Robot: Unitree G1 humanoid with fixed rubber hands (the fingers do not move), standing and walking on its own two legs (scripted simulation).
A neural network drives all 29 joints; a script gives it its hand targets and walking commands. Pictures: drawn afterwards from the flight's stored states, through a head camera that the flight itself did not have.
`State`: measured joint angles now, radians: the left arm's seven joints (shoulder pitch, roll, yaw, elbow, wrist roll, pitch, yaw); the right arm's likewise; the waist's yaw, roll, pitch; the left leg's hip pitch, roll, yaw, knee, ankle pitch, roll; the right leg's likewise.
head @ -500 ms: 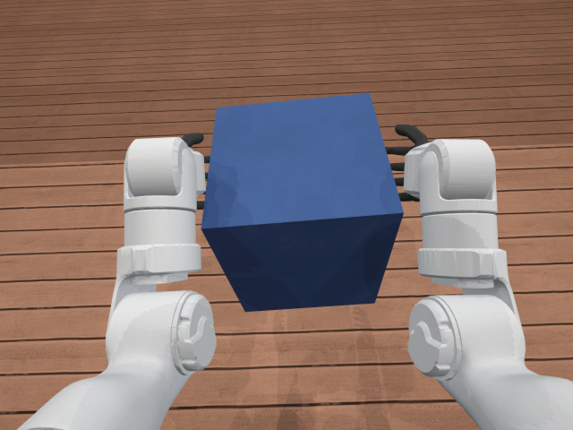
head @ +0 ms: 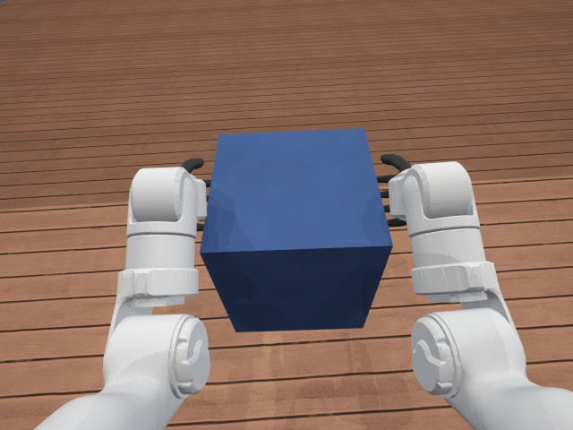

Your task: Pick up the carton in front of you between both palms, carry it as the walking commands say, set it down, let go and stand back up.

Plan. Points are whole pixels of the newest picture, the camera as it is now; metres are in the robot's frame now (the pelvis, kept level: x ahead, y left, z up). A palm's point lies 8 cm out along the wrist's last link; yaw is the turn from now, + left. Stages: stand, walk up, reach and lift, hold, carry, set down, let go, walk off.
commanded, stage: carry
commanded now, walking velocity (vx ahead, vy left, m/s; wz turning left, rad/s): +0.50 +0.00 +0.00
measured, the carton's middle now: (295, 237) +0.38 +0.00 +0.09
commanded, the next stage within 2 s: none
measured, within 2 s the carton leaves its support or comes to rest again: neither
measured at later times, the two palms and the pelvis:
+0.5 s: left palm (202, 93) +0.61 +0.15 +0.22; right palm (360, 93) +0.61 -0.13 +0.21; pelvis +0.23 +0.00 +0.03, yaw +1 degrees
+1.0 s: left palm (208, 14) +0.93 +0.17 +0.28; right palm (327, 2) +0.97 -0.11 +0.28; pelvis +0.55 -0.02 +0.11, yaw +1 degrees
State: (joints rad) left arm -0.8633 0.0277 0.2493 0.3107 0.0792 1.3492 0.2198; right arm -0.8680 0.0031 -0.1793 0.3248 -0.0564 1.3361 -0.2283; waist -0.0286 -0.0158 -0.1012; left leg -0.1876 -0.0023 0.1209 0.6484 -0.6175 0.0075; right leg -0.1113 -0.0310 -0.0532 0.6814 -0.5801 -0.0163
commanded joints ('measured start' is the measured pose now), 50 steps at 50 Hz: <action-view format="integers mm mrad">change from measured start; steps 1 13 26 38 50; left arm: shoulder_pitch -846 -979 -1006 -1002 -1064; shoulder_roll -1100 -1125 -1205 -1008 -1224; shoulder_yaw -384 -287 -179 -276 -417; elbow -52 -33 170 -146 -150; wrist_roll -464 -490 -426 -291 -518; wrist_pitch -26 -8 19 -10 15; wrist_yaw -335 -348 -392 -281 -347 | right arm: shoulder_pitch -837 -951 -1060 -1139 -985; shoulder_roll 1066 1116 1106 1238 1072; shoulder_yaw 352 182 189 278 197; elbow -125 23 -64 -128 -81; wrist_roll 475 461 433 513 348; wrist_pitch -33 -7 -15 36 18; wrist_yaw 300 324 303 354 334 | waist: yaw -78 107 -100 -69 132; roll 269 -16 230 121 38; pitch -265 -244 -566 -428 -491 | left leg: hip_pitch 527 -735 561 344 -691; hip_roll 289 35 299 226 3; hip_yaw -519 -80 -871 -284 -194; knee -272 628 -285 -264 740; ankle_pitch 655 -47 333 627 156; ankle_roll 264 39 393 236 48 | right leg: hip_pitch -532 512 -558 -588 436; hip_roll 47 -231 159 11 -221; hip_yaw -53 349 191 -25 425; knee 210 -321 933 222 -189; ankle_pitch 39 518 121 177 658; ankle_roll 13 -181 -17 -35 -234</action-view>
